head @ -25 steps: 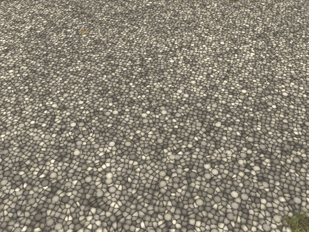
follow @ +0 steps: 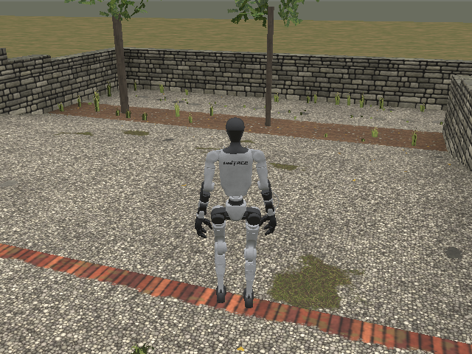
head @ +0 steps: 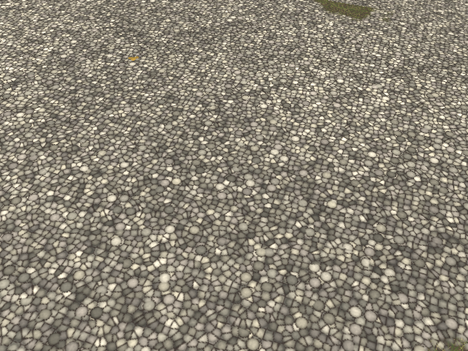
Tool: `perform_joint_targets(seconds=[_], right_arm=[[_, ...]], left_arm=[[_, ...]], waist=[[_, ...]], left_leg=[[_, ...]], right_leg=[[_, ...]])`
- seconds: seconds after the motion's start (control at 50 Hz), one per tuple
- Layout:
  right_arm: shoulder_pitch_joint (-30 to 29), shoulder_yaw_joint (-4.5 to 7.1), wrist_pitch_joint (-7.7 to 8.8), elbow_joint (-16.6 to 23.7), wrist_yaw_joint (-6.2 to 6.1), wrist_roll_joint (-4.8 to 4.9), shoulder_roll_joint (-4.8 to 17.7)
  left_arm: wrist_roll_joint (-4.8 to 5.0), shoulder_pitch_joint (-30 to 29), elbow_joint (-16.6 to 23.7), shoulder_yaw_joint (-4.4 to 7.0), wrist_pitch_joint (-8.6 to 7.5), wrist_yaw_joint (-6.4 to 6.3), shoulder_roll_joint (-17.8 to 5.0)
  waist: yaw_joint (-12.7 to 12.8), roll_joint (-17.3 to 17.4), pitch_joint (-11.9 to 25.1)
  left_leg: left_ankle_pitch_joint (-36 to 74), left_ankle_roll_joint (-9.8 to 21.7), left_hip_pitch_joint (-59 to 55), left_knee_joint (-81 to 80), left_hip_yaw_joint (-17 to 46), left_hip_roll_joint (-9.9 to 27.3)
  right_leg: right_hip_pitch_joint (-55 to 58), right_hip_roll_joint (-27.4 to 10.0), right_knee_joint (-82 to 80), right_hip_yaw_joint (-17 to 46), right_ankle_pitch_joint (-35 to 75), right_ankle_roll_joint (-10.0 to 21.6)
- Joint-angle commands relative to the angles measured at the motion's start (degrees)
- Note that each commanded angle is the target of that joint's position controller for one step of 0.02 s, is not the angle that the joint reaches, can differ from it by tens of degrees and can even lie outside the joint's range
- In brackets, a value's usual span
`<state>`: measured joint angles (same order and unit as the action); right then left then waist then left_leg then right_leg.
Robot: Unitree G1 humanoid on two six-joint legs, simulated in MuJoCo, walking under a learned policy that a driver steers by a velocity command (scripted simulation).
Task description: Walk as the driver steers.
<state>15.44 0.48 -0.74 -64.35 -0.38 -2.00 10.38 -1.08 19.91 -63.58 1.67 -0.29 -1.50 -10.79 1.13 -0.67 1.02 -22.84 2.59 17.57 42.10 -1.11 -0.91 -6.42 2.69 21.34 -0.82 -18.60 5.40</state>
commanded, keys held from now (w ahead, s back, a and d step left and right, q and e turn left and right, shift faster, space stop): w+shift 0.20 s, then w+e+shift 0.74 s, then w+shift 0.06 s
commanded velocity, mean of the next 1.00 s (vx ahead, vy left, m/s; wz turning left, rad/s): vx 0.87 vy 0.00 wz -0.56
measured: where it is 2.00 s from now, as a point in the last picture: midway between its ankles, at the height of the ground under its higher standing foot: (405, 167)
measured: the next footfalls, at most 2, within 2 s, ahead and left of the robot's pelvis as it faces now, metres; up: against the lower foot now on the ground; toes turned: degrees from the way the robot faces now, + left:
left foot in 0.20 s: +0.12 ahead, +0.15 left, +0.00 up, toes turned +5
right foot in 0.68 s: +0.50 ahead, -0.04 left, +0.00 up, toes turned -24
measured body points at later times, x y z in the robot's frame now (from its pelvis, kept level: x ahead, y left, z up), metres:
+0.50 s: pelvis +0.22 +0.06 -0.01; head +0.23 +0.07 +0.44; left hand +0.41 +0.27 -0.14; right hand +0.11 -0.16 -0.16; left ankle +0.08 +0.14 -0.75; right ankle +0.34 -0.08 -0.66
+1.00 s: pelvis +0.64 -0.07 -0.02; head +0.67 -0.10 +0.43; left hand +0.75 +0.19 -0.14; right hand +0.76 -0.38 -0.08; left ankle +0.93 -0.03 -0.69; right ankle +0.47 -0.02 -0.75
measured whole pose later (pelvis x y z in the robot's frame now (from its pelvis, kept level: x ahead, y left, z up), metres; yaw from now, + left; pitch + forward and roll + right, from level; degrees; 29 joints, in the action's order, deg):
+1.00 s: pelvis +0.64 -0.07 -0.02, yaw -35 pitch +3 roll +1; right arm -3.6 -0.9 4.5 -36.3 1.8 -2.5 12.9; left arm 0.4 25.7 -52.8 4.5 -5.0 0.5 -16.0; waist 6.6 0.0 -2.0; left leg 2.1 -1.7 43.2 38.9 3.0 7.1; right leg 5.6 9.7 15.2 11.0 -21.4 9.8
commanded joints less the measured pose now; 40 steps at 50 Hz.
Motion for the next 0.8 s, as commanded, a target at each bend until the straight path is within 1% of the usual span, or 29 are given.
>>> perform_joint_targets(seconds=[0.02,0.04,0.08,0.12,0.16,0.18,0.2,0.22,0.24,0.26,0.28,0.3,0.32,0.36,0.44,0.5,0.54,0.58,0.6,0.62,0.64,0.66,0.68,0.7,0.72,0.74,0.76,0.78,0.8], right_arm=[[-7.3,1.52,2.97,6.7,1.69,-0.27,5.2],[-6.4,1.81,3.41,6.8,2.09,0.09,5.3],[-6.8,2.06,3.41,7.9,2.37,0.59,4.7],[-6.2,2.19,3.01,8.9,2.15,0.87,4.3],[-0.3,2.53,3.28,7.6,1.56,0.96,4.1],[5.3,3.07,3.90,6.0,1.10,0.89,5.0],[16.1,4.40,5.09,3.1,0.39,0.19,8.8],[20.9,5.24,5.75,3.1,0.10,-0.80,14.4],[14.2,4.58,5.37,4.3,-0.16,-0.90,12.0],[7.7,4.10,5.72,6.9,0.06,-0.32,10.3],[4.8,3.85,6.38,7.9,0.32,0.15,9.4],[3.8,3.58,6.92,8.3,0.16,0.48,8.8],[3.9,3.22,7.43,8.1,-0.12,0.55,7.7],[6.9,2.92,8.06,6.8,-0.25,0.61,6.5],[11.0,2.57,8.69,6.0,0.07,0.21,5.4],[13.8,2.09,8.80,5.1,-0.72,0.37,4.7],[13.0,2.01,8.68,5.1,-1.40,0.52,5.8],[13.6,2.52,8.16,5.3,-2.56,0.65,9.0],[13.6,3.08,7.50,5.7,-3.31,0.60,11.0],[12.1,3.81,6.68,6.6,-3.66,0.35,13.2],[9.1,4.57,5.92,8.0,-3.49,-0.02,14.8],[5.7,5.08,5.36,9.7,-2.69,-0.32,15.6],[3.3,4.76,5.48,10.1,-1.11,-0.44,12.1],[1.0,2.89,7.05,16.5,0.12,-0.02,4.1],[-3.2,2.43,8.83,21.5,0.35,0.98,6.0],[-4.5,2.41,9.96,21.8,0.51,0.52,8.3],[-4.2,2.54,10.11,21.4,0.50,0.39,9.2],[-4.2,2.40,9.27,21.3,0.41,-0.65,9.0],[-2.7,2.07,7.80,21.2,0.69,-1.93,8.4]], left_arm=[[-0.12,1.4,1.9,2.31,-1.95,0.14,-8.7],[0.27,-0.4,2.8,2.47,-2.67,0.15,-8.8],[0.66,-2.4,3.7,2.75,-3.50,0.16,-9.1],[0.63,-2.4,3.9,3.17,-3.67,0.39,-9.8],[0.84,-3.4,4.6,3.51,-3.60,0.85,-9.8],[0.49,-4.3,5.3,3.43,-3.82,1.09,-9.4],[-0.47,-7.0,7.0,2.53,-4.32,1.52,-6.5],[0.17,-9.9,11.6,0.99,-5.06,2.14,-0.2],[-0.46,-11.0,12.4,1.52,-4.91,2.54,-3.3],[-0.18,-12.2,12.8,1.90,-4.89,3.26,-4.9],[0.00,-10.2,12.0,2.03,-4.87,3.93,-5.2],[-0.48,-8.6,11.4,2.29,-4.39,4.35,-5.3],[-0.88,-8.1,11.1,2.36,-3.58,4.80,-5.2],[-0.42,-9.9,11.6,2.30,-2.17,5.21,-4.1],[0.48,-19.0,15.0,1.90,-1.25,5.38,-3.4],[0.11,-25.5,18.2,1.24,-1.42,5.84,-3.2],[0.11,-26.7,19.8,0.67,-1.56,5.96,-2.9],[0.28,-24.6,20.2,0.82,-1.37,5.60,-4.5],[0.37,-20.7,19.6,1.15,-1.19,5.37,-5.9],[0.46,-13.3,18.2,1.87,-1.04,5.08,-8.0],[0.54,-2.4,15.4,3.14,-0.82,4.55,-10.6],[0.54,9.4,12.0,4.94,-0.93,3.76,-13.7],[1.30,8.4,11.1,6.19,-0.99,2.88,-14.5],[-0.23,1.3,12.5,6.61,-0.47,2.81,-18.5],[-0.62,2.6,13.1,6.85,-0.32,2.91,-19.7],[-0.60,3.0,12.5,6.26,-0.74,2.43,-15.9],[-0.65,1.3,12.4,5.53,-1.27,2.10,-13.0],[-0.56,-1.0,12.8,5.06,-2.02,1.57,-12.4],[-0.11,-2.5,13.5,4.46,-2.93,0.98,-11.7]], waist=[[-0.6,-2.2,-7.3],[-1.6,-2.8,-5.9],[-2.5,-6.1,-5.7],[-2.8,-8.0,-7.4],[-5.3,-3.6,-8.0],[-7.6,0.0,-6.7],[-12.3,10.9,-3.1],[-12.0,24.1,-1.0],[-7.6,13.9,-3.9],[-4.9,6.8,-5.7],[-2.9,3.8,-4.4],[-1.2,3.9,-3.0],[-0.7,4.1,-3.5],[-1.1,2.9,-5.8],[-3.0,2.8,-9.8],[-3.8,2.8,-12.4],[-2.4,3.5,-12.3],[-0.3,6.1,-8.0],[2.2,7.9,-5.3],[6.2,9.5,-1.7],[11.2,10.8,3.1],[16.3,9.7,7.4],[14.5,2.2,5.4],[5.5,-10.7,3.0],[6.3,-6.5,7.4],[5.2,1.3,3.0],[2.0,6.6,-1.9],[-0.7,8.5,-4.3],[-3.0,8.7,-5.2]], left_leg=[[3.9,-0.5,18.5,9.2,1.4,4.7],[4.9,-0.7,15.1,6.6,0.4,4.4],[5.6,-0.6,7.2,-0.3,-1.6,3.2],[3.8,-0.2,-0.3,-7.4,-4.2,2.4],[7.2,0.3,-11.4,-13.4,-8.2,0.4],[5.0,0.8,-19.6,-15.2,-7.8,-0.2],[-4.5,2.4,-29.9,-21.3,4.4,7.3],[-29.2,6.6,-34.0,-35.0,35.4,22.7],[-33.5,8.1,-27.7,-36.2,40.8,25.8],[-27.4,6.6,-23.1,-34.6,33.6,24.1],[-19.7,4.8,-20.2,-34.9,25.5,21.1],[-15.0,3.4,-18.3,-36.1,20.1,19.5],[-10.7,2.4,-16.8,-37.3,15.1,17.9],[-0.9,0.7,-16.7,-37.7,6.9,15.5],[13.6,-1.8,-15.2,-39.7,-5.5,12.4],[26.4,-1.9,-19.0,-40.3,-11.1,11.8],[44.3,-3.0,-20.7,-38.4,-15.3,11.7],[75.9,-3.7,-24.7,-30.7,-17.3,13.0],[86.4,-3.9,-27.1,-24.4,-17.5,14.2],[92.9,-3.5,-27.4,-14.7,-17.1,15.4],[94.8,-2.1,-25.0,-1.7,-15.7,16.6],[84.3,-0.3,-17.1,15.6,-13.5,16.7],[35.2,0.7,-2.2,35.3,-12.5,8.6],[-4.5,-1.7,24.4,52.9,-6.4,-1.3],[-0.9,-1.5,33.8,54.8,5.2,-0.7],[2.7,-1.0,35.1,49.4,6.9,3.0],[4.8,-1.4,32.0,43.6,6.4,5.0],[4.3,-2.6,28.4,40.2,6.2,6.5],[4.1,-4.0,25.6,37.5,6.3,7.8]], right_leg=[[1.6,-20.0,-17.5,23.0,-18.6,7.9],[0.1,-17.8,-17.4,18.9,-15.7,6.7],[-5.6,-14.5,-17.3,13.0,-14.1,5.1],[-11.2,-14.5,-15.9,11.0,-15.9,5.7],[-18.4,-13.9,-10.1,9.4,-18.3,6.5],[-23.5,-12.0,-2.9,7.4,-16.6,6.2],[-30.4,-6.4,17.7,1.2,-8.7,4.6],[-45.3,1.4,38.2,-1.6,-10.5,2.5],[-49.2,-2.5,48.0,5.7,-4.2,3.9],[-49.5,-5.3,49.9,7.3,2.9,3.7],[-45.6,-6.9,48.5,7.7,7.2,2.6],[-42.5,-7.7,47.9,7.0,8.5,1.4],[-41.6,-8.1,48.7,6.0,10.1,0.3],[-43.8,-7.8,50.4,4.4,13.8,-0.4],[-44.1,-6.4,43.6,-0.5,19.9,0.0],[-44.4,-6.2,34.1,-5.9,20.1,1.1],[-38.1,-4.5,25.8,-9.9,19.1,2.7],[-29.1,0.4,22.1,-14.3,17.1,5.3],[-25.0,2.2,21.4,-14.9,15.0,6.5],[-18.3,3.6,21.2,-14.6,11.9,7.7],[-8.3,4.4,21.6,-13.1,7.3,9.3],[5.6,3.9,16.7,-7.8,2.9,11.4],[14.2,-0.2,13.2,0.2,-1.5,13.4],[22.4,-10.5,8.9,28.7,-0.4,20.5],[26.0,-16.0,-3.0,45.2,-8.3,24.8],[21.0,-17.1,-8.4,44.7,-11.9,21.9],[12.2,-15.4,-10.2,40.0,-8.1,19.2],[5.1,-12.7,-10.3,34.8,-2.5,17.4],[-0.3,-10.0,-10.4,30.3,0.7,16.5]])
Keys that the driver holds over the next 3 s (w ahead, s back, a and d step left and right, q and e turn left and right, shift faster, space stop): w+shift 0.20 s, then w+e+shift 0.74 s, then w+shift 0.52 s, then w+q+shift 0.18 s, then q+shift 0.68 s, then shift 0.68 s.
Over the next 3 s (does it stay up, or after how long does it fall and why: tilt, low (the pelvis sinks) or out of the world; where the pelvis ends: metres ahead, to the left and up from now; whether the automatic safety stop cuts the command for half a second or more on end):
stays up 1.42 -0.77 0.00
